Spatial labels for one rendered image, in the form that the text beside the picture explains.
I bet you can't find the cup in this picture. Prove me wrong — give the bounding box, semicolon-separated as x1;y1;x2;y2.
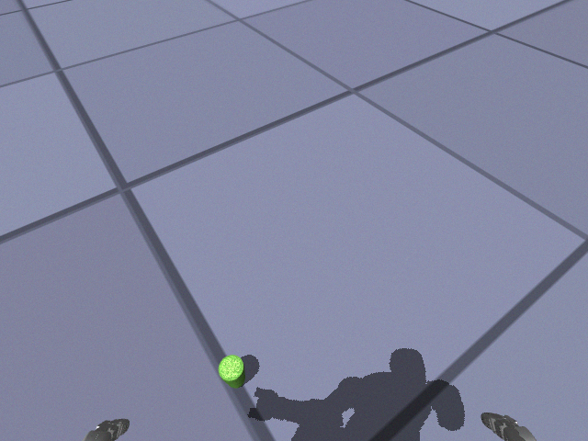
219;355;245;389

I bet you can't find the left robot hand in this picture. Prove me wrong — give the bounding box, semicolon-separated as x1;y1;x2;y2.
82;419;130;441

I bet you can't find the right robot hand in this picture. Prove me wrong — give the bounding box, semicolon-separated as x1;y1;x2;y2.
481;413;537;441

